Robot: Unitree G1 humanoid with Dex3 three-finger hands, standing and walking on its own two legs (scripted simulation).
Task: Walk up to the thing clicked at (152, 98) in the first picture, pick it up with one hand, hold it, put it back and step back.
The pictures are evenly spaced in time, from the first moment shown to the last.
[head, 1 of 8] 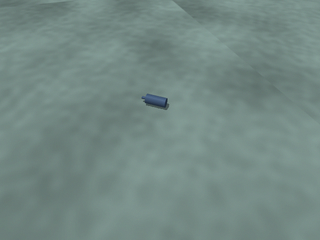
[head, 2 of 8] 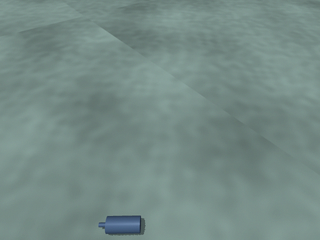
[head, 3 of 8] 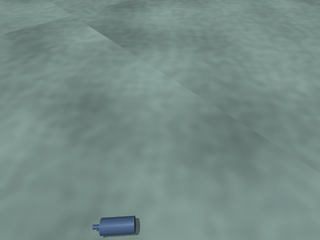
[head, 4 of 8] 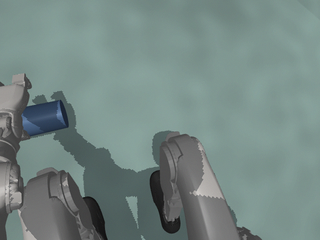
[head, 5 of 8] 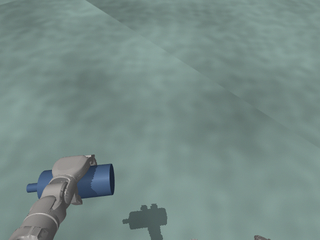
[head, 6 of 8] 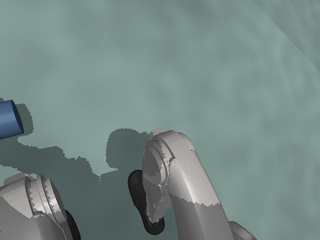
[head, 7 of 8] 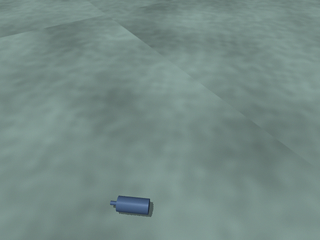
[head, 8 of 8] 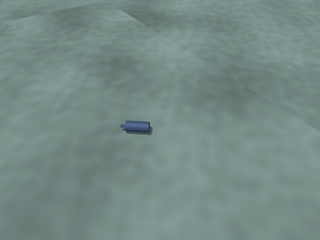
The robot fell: no
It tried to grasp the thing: yes
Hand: left
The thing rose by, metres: 0.68
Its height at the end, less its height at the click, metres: +0.00
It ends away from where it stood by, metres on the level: 0.06
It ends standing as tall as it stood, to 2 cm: yes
